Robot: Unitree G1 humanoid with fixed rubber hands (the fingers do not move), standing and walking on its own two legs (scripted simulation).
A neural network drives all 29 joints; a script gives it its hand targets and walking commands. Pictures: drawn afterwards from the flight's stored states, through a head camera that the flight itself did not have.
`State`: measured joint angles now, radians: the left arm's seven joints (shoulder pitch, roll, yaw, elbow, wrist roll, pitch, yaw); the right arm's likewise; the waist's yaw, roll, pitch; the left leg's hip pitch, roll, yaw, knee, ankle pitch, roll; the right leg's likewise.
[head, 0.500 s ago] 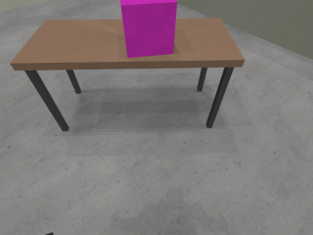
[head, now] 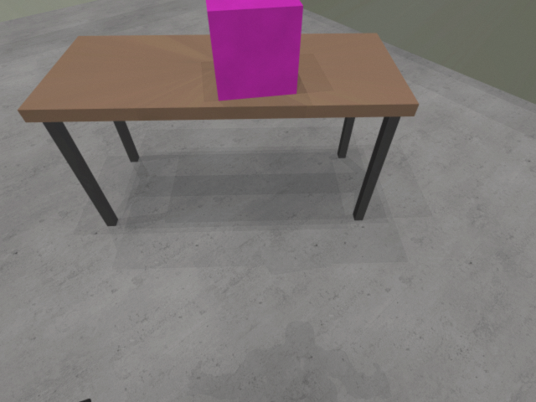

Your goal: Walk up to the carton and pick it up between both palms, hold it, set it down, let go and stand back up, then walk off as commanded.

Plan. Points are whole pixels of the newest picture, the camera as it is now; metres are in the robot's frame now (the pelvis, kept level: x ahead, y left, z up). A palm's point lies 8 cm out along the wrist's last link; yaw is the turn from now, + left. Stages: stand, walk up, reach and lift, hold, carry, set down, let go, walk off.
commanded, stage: stand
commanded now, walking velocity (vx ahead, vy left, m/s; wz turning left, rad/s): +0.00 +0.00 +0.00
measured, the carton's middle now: (251, 37) +1.16 +0.09 +0.02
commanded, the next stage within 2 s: none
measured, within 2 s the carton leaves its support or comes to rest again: neither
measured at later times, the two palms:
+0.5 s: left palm out of the picture +0.08 +0.32 -0.11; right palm out of the picture +0.08 -0.32 -0.11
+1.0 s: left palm out of the picture +0.08 +0.32 -0.11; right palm out of the picture +0.08 -0.32 -0.11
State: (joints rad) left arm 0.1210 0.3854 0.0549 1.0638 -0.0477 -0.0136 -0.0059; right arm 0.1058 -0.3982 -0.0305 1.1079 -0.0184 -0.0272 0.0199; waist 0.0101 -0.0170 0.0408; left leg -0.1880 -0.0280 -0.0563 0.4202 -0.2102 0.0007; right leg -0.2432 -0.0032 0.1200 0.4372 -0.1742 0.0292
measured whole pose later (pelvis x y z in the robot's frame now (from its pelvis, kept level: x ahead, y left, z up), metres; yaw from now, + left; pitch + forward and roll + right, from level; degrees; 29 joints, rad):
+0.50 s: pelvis +0.00 +0.00 +0.00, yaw +0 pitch -1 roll +1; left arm 0.12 0.39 0.05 1.07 -0.05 -0.01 -0.01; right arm 0.11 -0.40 -0.03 1.11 -0.02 -0.03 0.02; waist 0.01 -0.02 0.04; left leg -0.19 -0.03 -0.06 0.42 -0.21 0.00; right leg -0.24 0.00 0.12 0.44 -0.17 0.03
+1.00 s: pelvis +0.00 +0.00 +0.00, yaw +0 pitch -1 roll +1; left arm 0.12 0.39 0.05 1.07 -0.05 -0.02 -0.01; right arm 0.11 -0.40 -0.03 1.11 -0.02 -0.03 0.02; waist 0.01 -0.02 0.03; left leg -0.19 -0.03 -0.06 0.42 -0.21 0.00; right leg -0.24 0.00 0.12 0.43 -0.17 0.03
